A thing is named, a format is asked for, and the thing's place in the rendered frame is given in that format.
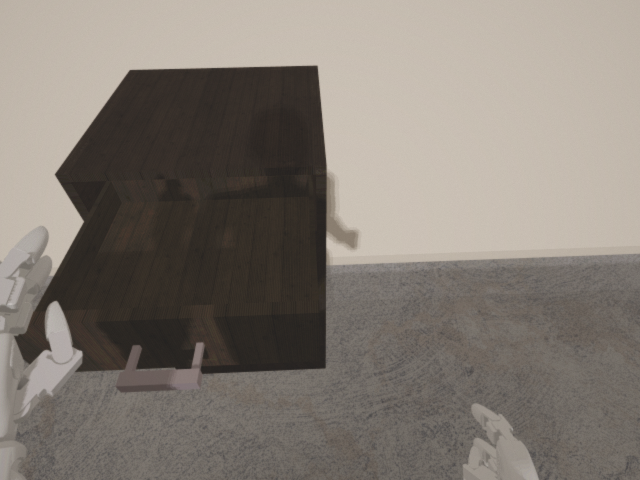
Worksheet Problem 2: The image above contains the right robot hand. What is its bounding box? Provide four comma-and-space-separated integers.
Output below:
463, 403, 539, 480

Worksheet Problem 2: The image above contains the handle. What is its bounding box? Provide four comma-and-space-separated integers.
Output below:
115, 342, 205, 393

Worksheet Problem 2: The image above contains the left robot hand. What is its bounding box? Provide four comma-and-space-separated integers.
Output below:
0, 226, 83, 442

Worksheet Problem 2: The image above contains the drawer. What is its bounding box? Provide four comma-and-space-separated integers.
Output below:
14, 175, 321, 372

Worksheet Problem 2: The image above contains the robot left forearm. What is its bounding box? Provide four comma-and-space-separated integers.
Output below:
0, 440, 27, 480

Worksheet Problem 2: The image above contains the cabinet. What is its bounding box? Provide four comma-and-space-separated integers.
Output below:
55, 66, 327, 374

